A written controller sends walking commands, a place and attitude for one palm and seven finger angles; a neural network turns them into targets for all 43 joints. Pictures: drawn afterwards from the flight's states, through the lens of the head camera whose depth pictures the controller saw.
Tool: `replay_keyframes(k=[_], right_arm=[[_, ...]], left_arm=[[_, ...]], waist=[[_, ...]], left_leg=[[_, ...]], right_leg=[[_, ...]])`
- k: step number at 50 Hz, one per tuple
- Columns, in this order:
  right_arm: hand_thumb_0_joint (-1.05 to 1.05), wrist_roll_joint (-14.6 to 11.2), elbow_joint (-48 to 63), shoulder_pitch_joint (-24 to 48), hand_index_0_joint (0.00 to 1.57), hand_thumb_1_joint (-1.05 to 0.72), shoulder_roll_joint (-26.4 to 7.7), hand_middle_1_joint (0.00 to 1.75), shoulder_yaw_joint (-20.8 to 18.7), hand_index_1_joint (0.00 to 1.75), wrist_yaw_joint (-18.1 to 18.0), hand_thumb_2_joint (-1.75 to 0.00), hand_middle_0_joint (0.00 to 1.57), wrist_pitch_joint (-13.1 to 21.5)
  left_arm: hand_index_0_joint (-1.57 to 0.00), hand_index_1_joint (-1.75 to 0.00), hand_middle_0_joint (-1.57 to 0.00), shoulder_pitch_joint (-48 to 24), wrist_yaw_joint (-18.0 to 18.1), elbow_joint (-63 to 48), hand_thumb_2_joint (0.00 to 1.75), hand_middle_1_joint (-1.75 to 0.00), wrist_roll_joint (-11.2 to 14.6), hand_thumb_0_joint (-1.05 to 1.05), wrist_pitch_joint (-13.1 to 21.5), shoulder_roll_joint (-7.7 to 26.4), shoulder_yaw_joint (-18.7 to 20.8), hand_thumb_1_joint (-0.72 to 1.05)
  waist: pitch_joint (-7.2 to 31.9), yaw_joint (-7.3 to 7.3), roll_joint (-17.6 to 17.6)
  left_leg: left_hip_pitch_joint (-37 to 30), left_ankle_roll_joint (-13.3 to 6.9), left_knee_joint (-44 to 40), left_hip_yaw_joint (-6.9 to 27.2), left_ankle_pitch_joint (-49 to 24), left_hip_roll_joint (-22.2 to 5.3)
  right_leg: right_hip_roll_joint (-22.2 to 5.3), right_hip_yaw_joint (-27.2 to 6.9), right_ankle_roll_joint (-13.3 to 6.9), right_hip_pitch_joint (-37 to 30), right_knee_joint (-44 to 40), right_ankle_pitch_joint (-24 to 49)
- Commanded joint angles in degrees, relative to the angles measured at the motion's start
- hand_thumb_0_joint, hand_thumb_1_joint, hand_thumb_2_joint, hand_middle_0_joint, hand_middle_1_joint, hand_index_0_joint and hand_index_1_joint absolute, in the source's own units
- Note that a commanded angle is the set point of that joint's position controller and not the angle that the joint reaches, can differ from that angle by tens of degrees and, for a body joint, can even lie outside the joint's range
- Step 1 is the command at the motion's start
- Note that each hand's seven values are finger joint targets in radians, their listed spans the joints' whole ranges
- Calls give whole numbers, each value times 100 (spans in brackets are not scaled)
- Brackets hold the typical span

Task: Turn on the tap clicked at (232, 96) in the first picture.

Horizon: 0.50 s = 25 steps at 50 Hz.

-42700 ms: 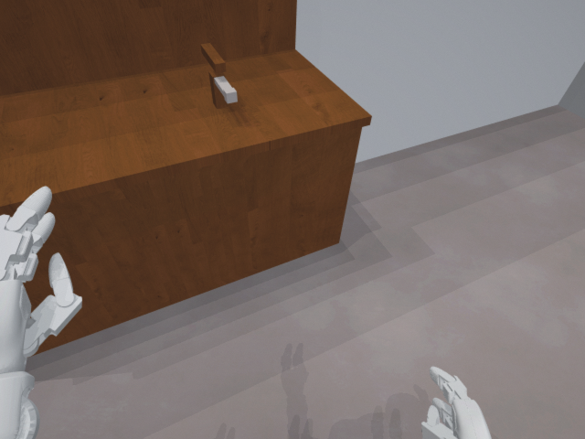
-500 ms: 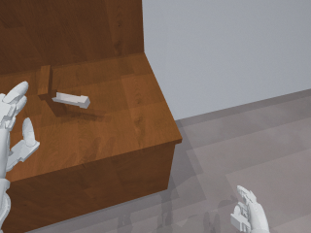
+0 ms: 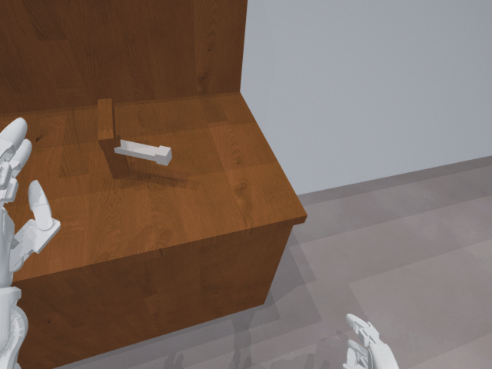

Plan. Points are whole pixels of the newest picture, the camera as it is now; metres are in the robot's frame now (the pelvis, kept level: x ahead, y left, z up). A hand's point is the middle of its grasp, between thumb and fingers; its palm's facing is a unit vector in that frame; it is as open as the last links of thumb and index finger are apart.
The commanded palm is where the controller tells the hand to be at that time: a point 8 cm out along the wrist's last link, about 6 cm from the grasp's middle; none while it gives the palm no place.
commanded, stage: come to a stop and stand still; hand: left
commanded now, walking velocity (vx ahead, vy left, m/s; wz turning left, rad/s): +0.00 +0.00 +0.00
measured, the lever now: (163, 155) +0.50 +0.23 +0.03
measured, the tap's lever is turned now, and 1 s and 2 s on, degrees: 61 61 61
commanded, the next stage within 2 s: look again from close up in 0.08 s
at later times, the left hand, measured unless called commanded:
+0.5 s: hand (92, 213) +0.24 +0.23 +0.17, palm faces +0.40 -0.85 -0.35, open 7.4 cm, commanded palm +0.18 +0.26 +0.18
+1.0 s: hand (86, 180) +0.26 +0.23 +0.20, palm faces +0.46 -0.77 -0.43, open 7.4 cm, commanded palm +0.19 +0.25 +0.18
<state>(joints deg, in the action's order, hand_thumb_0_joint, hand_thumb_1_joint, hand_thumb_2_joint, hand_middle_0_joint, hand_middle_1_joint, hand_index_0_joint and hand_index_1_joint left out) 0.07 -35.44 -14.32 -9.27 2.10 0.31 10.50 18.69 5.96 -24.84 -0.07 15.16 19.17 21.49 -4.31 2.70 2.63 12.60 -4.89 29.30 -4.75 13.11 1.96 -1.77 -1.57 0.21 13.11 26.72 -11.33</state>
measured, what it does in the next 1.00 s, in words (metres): shifts its weight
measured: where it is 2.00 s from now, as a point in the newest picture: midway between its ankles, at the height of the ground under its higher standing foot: outside the picture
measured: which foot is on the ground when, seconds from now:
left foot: down 0.00-1.00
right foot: down 0.00-1.00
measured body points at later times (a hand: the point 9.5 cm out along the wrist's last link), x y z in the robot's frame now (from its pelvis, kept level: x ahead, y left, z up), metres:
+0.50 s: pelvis +0.03 -0.02 +0.01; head +0.04 +0.00 +0.46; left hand +0.22 +0.27 +0.19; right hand +0.22 -0.24 -0.06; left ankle +0.04 +0.06 -0.74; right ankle +0.06 -0.16 -0.74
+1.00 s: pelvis +0.04 -0.04 +0.00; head +0.07 -0.03 +0.45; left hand +0.23 +0.27 +0.23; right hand +0.22 -0.25 -0.08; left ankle +0.04 +0.06 -0.74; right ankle +0.06 -0.16 -0.74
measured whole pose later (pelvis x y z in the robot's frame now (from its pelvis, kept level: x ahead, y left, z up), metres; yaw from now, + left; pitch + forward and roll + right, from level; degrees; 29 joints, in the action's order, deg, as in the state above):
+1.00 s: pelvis +0.04 -0.04 +0.00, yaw +2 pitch +1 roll -1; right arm -0.8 -33.2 -12.7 -12.8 2.2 1.9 10.3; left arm 17.6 6.0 -22.2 4.9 17.5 27.1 26.2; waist -3.2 1.2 -0.5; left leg 16.1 -1.5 29.7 -1.4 14.9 0.3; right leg 0.9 -0.3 -0.1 15.9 27.1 -12.5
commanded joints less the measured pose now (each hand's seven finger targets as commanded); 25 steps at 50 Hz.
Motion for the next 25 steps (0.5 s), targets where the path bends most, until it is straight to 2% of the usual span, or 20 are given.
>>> replay_keyframes(k=[1,4,5,9,10,13,17,19,20,21,25], right_arm=[[0,-11,944,668,20,-90,-920,30,-381,30,-104,-90,20,270],[0,-12,999,699,20,-90,-921,30,-383,30,-119,-90,20,222],[0,-3,1035,757,20,-90,-911,30,-380,30,-123,-90,20,220],[0,1,1079,716,20,-90,-900,30,-391,30,-139,-90,20,185],[0,6,1100,780,20,-90,-882,30,-377,30,-135,-90,20,183],[0,-4,1100,700,20,-90,-895,30,-413,30,-150,-90,20,124],[0,-27,1123,705,20,-90,-918,30,-438,30,-168,-90,20,47],[0,-46,1139,717,20,-90,-909,30,-456,30,-179,-90,20,8],[0,-52,1151,766,20,-90,-900,30,-445,30,-187,-90,20,3],[0,-41,1146,733,20,-90,-919,30,-445,30,-194,-90,20,-21],[0,-66,1167,815,20,-90,-903,30,-452,30,-231,-90,20,-50]], left_arm=[[-20,-30,-20,-702,39,-874,90,-30,-24,0,209,802,203,90],[-20,-30,-20,-797,39,-972,90,-30,-33,0,225,860,234,90],[-20,-30,-20,-917,29,-1175,90,-30,-39,0,236,978,327,90],[-20,-30,-20,-721,44,-1276,90,-30,17,0,240,906,275,90],[-20,-30,-20,-721,33,-1301,90,-30,24,0,229,987,347,90],[-20,-30,-20,-475,44,-1187,90,-30,67,0,193,891,284,90],[-20,-30,-20,-309,42,-1211,90,-30,110,0,149,903,294,90],[-20,-30,-20,-188,45,-1206,90,-30,136,0,128,932,321,90],[-20,-30,-20,-154,49,-1295,90,-30,148,0,117,1050,433,90],[-20,-30,-20,-72,44,-1245,90,-30,170,0,102,957,366,90],[-20,-30,-20,55,69,-1357,90,-30,217,0,80,1131,523,90]], waist=[[442,-120,-586],[411,-112,-794],[453,-109,-886],[711,-102,-824],[733,-96,-890],[876,-108,-676],[978,-117,-747],[1008,-111,-637],[1062,-103,-654],[1051,-112,-642],[1067,-97,-575]], left_leg=[[649,315,-1599,1001,1486,-946],[742,323,-1680,1029,1652,-873],[638,365,-1717,1031,1529,-859],[282,430,-1462,935,606,-776],[190,485,-1436,873,443,-735],[32,492,-1192,737,-65,-635],[-113,581,-1079,703,-754,-575],[-155,546,-1025,674,-794,-579],[-215,563,-978,644,-974,-554],[-199,556,-962,636,-1041,-546],[-218,510,-917,629,-959,-550]], right_leg=[[147,-3,-102,-524,-295,-257],[181,-79,-111,-627,-372,-282],[226,-42,-107,-622,-350,-198],[175,-43,-125,-752,-435,322],[184,-24,-119,-711,-464,374],[119,-87,-138,-773,-584,693],[104,-37,-135,-832,-541,1051],[71,-63,-130,-824,-558,1107],[66,-34,-127,-835,-550,1219],[59,-32,-128,-845,-545,1263],[12,-85,-124,-825,-579,1274]])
